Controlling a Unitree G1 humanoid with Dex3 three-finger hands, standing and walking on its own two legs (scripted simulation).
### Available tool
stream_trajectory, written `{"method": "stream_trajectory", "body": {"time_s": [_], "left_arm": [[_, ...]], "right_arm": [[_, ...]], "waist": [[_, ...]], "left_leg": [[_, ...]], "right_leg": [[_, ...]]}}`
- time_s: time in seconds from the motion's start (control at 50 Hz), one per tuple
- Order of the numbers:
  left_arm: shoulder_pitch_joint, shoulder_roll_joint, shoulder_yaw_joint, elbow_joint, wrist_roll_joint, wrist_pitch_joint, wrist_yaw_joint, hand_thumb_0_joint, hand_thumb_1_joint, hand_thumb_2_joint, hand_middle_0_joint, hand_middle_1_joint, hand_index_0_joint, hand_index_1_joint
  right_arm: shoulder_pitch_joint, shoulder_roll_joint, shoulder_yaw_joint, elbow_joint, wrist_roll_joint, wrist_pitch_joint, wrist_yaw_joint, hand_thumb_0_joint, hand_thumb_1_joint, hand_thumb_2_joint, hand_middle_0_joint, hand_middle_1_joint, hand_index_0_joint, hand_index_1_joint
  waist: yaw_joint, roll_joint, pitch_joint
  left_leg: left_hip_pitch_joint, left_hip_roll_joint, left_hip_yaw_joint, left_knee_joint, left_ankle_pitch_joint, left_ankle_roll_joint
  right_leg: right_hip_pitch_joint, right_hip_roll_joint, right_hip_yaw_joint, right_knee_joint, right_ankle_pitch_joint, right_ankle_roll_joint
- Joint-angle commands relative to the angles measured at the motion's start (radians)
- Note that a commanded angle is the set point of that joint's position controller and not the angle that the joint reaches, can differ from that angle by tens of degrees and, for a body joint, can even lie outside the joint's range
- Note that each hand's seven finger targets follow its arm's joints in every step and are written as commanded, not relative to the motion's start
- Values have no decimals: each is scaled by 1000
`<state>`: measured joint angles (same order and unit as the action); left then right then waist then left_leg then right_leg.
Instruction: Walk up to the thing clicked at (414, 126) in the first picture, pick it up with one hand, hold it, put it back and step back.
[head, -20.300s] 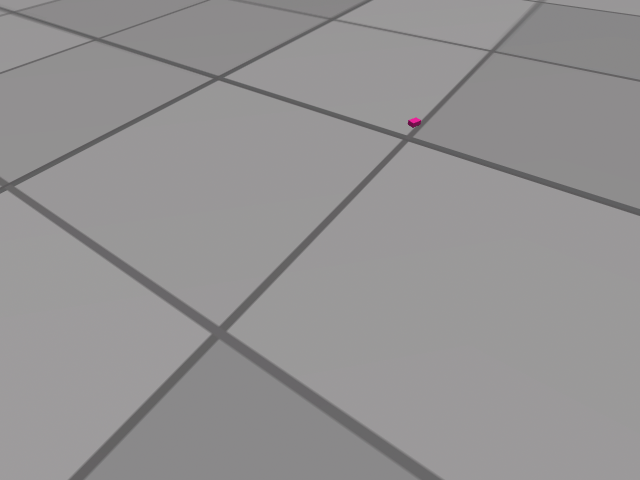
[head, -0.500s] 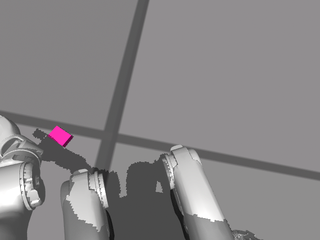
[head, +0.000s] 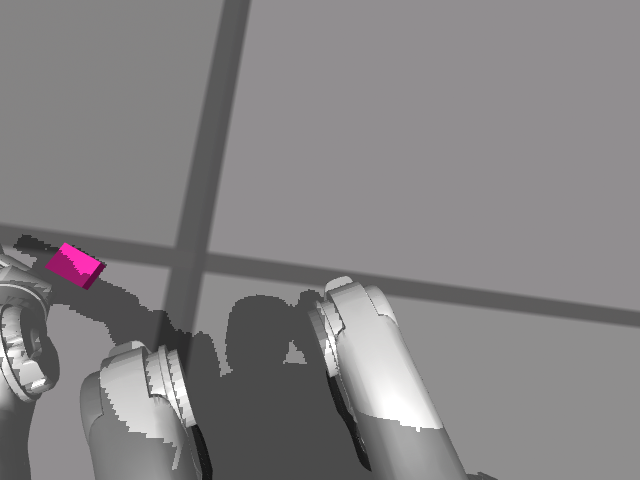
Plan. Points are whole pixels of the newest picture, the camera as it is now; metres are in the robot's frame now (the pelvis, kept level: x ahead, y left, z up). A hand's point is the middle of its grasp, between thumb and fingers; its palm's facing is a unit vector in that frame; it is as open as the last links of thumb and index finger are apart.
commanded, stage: rise first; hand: left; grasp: from above
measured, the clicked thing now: (76, 266) +0.47 +0.26 -0.31
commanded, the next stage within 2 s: approach in 1.74 s
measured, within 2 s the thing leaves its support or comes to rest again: neither
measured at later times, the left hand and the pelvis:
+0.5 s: hand (11, 269) +0.45 +0.30 -0.19, palm faces -0.24 -0.35 -0.90, open 14.0 cm; pelvis +0.00 +0.00 -0.01, yaw -2 degrees
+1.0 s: hand (22, 265) +0.45 +0.28 -0.19, palm faces -0.24 -0.34 -0.91, open 13.7 cm; pelvis +0.00 +0.00 -0.01, yaw -2 degrees
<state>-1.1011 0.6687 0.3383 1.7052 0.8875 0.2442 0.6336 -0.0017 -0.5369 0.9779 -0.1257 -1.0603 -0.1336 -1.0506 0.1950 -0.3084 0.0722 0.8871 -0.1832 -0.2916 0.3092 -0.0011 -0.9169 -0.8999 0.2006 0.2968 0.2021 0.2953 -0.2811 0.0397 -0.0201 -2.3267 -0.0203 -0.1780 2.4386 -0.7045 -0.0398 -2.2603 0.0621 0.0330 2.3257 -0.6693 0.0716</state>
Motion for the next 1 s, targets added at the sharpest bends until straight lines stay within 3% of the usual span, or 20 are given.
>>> {"method": "stream_trajectory", "body": {"time_s": [0.0, 0.04, 0.06, 0.1, 0.2, 0.22, 0.24, 0.28, 0.42, 0.44, 0.46, 0.56, 0.62, 0.7, 0.72, 0.76, 0.88, 0.94, 0.96, 0.98], "left_arm": [[-321, 238, -27, -116, 25, -21, 33, 0, -558, 982, -123, -1028, -117, -1032], [-325, 265, -24, -130, 38, -27, 29, 0, -553, 977, -120, -1034, -117, -1035], [-317, 278, -16, -130, 37, -30, 30, 0, -535, 960, -124, -1031, -125, -1027], [-308, 248, -30, -113, 40, -35, 36, 0, -548, 971, -130, -1016, -124, -1019], [-299, 250, -18, -129, 42, -29, 53, 0, -559, 975, -118, -1036, -114, -1037], [-309, 244, -25, -118, 40, -28, 54, 0, -611, 1045, -106, -1026, -76, -1055], [-305, 234, -37, -111, 37, -24, 51, 0, -596, 1001, -110, -1046, -98, -1056], [-324, 265, -11, -158, 32, -24, 56, 0, -564, 976, -126, -1027, -118, -1033], [-327, 258, -34, -124, 47, -23, 54, 0, -576, 992, -138, -992, -117, -1011], [-296, 242, -37, -86, 37, -20, 58, 0, -556, 972, -150, -987, -133, -1002], [-345, 280, -27, -148, 47, -26, 60, 0, -552, 966, -151, -997, -137, -1009], [-321, 252, -27, -91, 51, -24, 74, 0, -534, 952, -157, -992, -146, -1000], [-297, 212, -52, -41, 44, -19, 73, 0, -523, 943, -173, -973, -158, -986], [-310, 257, -21, -86, 45, -26, 76, 0, -517, 935, -172, -987, -162, -996], [-332, 222, -46, -80, 41, -25, 76, 0, -517, 936, -181, -973, -167, -986], [-317, 225, -28, -66, 41, -24, 90, 0, -511, 931, -178, -975, -166, -984], [-339, 254, -27, -74, 49, -35, 89, 0, -502, 924, -185, -964, -172, -974], [-285, 279, 5, -71, 50, -37, 93, 0, -472, 896, -197, -968, -192, -971], [-294, 232, -32, -66, 42, -35, 89, 0, -467, 891, -209, -952, -200, -958], [-275, 268, -13, -63, 44, -36, 89, 0, -459, 881, -202, -968, -200, -968]], "right_arm": [[249, -254, -59, 19, -5, -9, 8, 0, -902, -900, 200, 300, 200, 300], [243, -266, -61, 13, -1, -13, 10, 0, -902, -900, 200, 300, 200, 300], [232, -268, -61, 11, 2, -14, 8, 0, -900, -899, 200, 300, 200, 300], [232, -268, -61, 9, 6, -13, 8, 0, -900, -900, 200, 300, 200, 300], [243, -275, -61, 10, -3, -9, 16, 0, -903, -900, 200, 300, 200, 300], [246, -273, -57, 10, -5, -9, 18, 0, -910, -903, 200, 300, 200, 300], [248, -265, -51, 12, -10, -8, 21, 0, -908, -902, 200, 300, 200, 300], [263, -277, -58, 19, -10, -8, 22, 0, -906, -901, 200, 300, 200, 300], [246, -282, -58, 16, -4, -9, 28, 0, -904, -902, 200, 300, 200, 300], [234, -286, -55, 12, -1, -10, 30, 0, -905, -901, 200, 300, 200, 300], [248, -287, -55, 22, -7, -12, 30, 0, -907, -902, 200, 300, 200, 300], [257, -291, -58, 33, -9, -18, 39, 0, -906, -902, 200, 300, 200, 300], [238, -307, -67, 20, -2, -26, 42, 0, -905, -902, 200, 300, 199, 300], [251, -290, -54, 29, -9, -21, 49, 0, -906, -902, 200, 300, 199, 300], [248, -294, -59, 30, -12, -23, 50, 0, -907, -903, 200, 300, 200, 300], [262, -301, -59, 32, -11, -22, 54, 0, -908, -903, 200, 300, 200, 300], [258, -299, -59, 38, -15, -26, 61, 0, -906, -903, 200, 300, 200, 300], [269, -309, -67, 44, -15, -30, 62, 0, -905, -902, 200, 300, 200, 300], [255, -301, -66, 37, -11, -31, 62, 0, -906, -903, 200, 300, 199, 300], [254, -305, -70, 43, -9, -31, 60, 0, -906, -903, 200, 300, 199, 300]], "waist": [[-43, 253, -638], [-51, 253, -625], [-33, 263, -634], [-36, 282, -629], [-41, 308, -650], [-50, 302, -643], [-54, 287, -630], [-52, 291, -660], [-63, 301, -613], [-50, 303, -606], [-67, 311, -614], [-75, 296, -596], [-72, 319, -555], [-64, 325, -590], [-81, 317, -579], [-73, 317, -608], [-81, 320, -584], [-66, 306, -601], [-71, 298, -604], [-62, 300, -592]], "left_leg": [[472, 18, 123, -243, 221, 50], [460, 17, 122, -241, 184, 54], [469, 17, 120, -246, 158, 54], [496, 18, 112, -259, 147, 47], [509, 19, 116, -252, 193, 42], [489, 19, 119, -245, 202, 44], [482, 20, 124, -233, 215, 46], [494, 22, 120, -230, 254, 46], [484, 19, 106, -242, 185, 47], [493, 20, 102, -252, 180, 43], [499, 22, 101, -240, 191, 45], [481, 22, 95, -241, 179, 45], [509, 24, 73, -280, 124, 37], [501, 19, 87, -258, 161, 40], [499, 21, 89, -251, 169, 40], [513, 22, 89, -249, 212, 36], [487, 21, 92, -246, 174, 44], [477, 18, 102, -244, 163, 50], [474, 17, 102, -251, 150, 48], [465, 17, 103, -250, 135, 52]], "right_leg": [[340, -7, -198, -198, 230, -93], [328, -6, -200, -206, 198, -90], [314, -4, -201, -205, 171, -93], [296, -3, -210, -198, 165, -98], [318, -3, -213, -190, 211, -98], [326, 0, -211, -192, 222, -96], [342, -1, -207, -200, 236, -94], [365, -2, -209, -196, 272, -92], [311, 0, -219, -196, 211, -98], [307, -1, -220, -192, 201, -101], [306, -1, -223, -191, 217, -98], [307, -1, -226, -195, 208, -97], [248, -3, -238, -192, 160, -100], [289, -1, -227, -194, 194, -99], [287, -3, -227, -192, 205, -97], [316, 0, -229, -186, 242, -98], [304, -4, -228, -195, 209, -97], [341, 0, -224, -210, 197, -96], [337, 1, -223, -213, 183, -97], [330, 1, -221, -220, 169, -96]]}}
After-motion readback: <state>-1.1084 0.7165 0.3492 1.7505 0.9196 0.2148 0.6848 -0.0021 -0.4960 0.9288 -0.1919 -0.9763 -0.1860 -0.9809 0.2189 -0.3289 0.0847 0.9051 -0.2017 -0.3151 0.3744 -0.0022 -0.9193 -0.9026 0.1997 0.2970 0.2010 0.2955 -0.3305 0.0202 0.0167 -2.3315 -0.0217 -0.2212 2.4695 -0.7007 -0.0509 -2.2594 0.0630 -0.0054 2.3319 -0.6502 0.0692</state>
